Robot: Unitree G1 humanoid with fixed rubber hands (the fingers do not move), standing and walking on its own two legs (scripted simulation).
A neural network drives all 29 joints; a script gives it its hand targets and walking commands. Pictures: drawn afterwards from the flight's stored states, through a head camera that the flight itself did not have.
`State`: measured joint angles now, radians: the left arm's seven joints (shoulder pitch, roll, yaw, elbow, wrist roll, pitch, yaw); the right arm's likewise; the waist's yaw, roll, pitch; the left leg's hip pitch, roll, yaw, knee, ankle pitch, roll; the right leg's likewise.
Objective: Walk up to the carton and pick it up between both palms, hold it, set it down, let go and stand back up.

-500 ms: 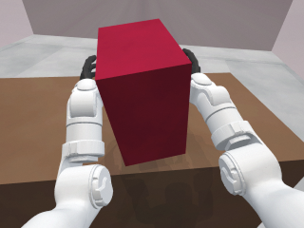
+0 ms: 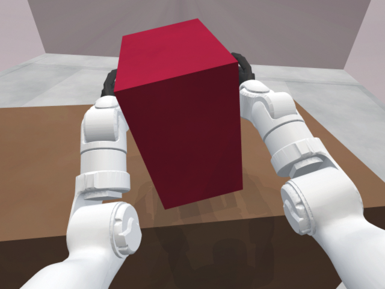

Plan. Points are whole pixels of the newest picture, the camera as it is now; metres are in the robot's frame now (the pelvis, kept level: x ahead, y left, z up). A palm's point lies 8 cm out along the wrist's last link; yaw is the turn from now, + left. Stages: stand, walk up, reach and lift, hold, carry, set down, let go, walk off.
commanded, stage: reach and lift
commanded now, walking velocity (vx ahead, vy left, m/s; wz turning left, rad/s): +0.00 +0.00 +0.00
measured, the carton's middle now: (181, 111) +0.41 +0.00 +0.25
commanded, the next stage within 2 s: hold in 0.38 s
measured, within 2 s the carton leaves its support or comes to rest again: neither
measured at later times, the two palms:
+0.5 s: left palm (110, 97) +0.39 +0.14 +0.29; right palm (246, 83) +0.38 -0.12 +0.31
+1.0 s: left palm (105, 91) +0.37 +0.14 +0.31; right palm (247, 75) +0.37 -0.12 +0.33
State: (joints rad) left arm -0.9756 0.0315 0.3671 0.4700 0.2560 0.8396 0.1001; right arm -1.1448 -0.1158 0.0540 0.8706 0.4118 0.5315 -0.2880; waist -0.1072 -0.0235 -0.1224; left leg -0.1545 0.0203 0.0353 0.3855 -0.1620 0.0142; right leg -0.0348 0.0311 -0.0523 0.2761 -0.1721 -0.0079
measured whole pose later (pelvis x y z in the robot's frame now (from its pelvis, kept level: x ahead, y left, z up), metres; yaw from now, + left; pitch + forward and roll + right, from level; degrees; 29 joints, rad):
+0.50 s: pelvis +0.00 -0.01 +0.00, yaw +0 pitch -4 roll -2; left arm -1.03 0.06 0.38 0.52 0.24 0.87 0.09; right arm -1.19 -0.13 0.06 0.90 0.45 0.58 -0.32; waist -0.10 -0.01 -0.15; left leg -0.17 0.03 0.02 0.40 -0.17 0.00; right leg -0.04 0.04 -0.06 0.27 -0.18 -0.02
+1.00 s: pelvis -0.01 -0.01 +0.00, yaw +1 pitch -3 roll -2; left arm -1.09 0.07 0.38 0.57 0.24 0.89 0.09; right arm -1.25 -0.14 0.04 0.95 0.44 0.61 -0.32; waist -0.09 -0.01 -0.18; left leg -0.20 0.03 0.01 0.40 -0.15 0.00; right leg -0.07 0.04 -0.07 0.28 -0.17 -0.02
